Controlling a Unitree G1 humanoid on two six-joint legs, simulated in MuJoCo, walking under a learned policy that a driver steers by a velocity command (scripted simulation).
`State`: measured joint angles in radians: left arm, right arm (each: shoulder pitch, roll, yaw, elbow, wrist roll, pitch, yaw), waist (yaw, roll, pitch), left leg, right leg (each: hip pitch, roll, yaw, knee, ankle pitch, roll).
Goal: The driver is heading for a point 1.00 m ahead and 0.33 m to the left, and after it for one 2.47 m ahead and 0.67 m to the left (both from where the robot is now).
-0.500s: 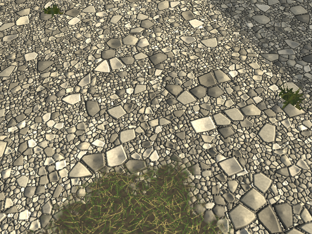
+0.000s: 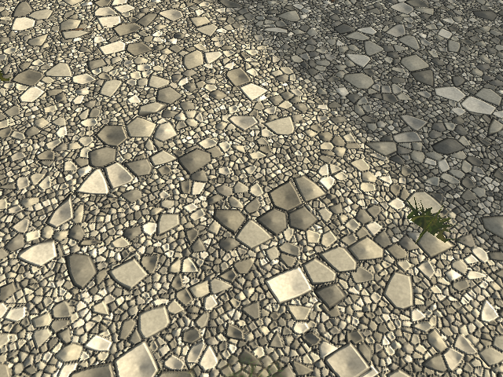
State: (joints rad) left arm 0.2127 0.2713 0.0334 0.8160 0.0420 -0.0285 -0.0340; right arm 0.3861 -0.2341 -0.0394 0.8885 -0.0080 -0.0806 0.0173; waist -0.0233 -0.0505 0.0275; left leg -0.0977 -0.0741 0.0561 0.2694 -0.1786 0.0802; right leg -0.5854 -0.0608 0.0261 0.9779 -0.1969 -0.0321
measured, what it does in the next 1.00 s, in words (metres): walks ahead, turning left: right foot, then left foot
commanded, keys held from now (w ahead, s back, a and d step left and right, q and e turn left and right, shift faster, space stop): w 0.16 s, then w+q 0.84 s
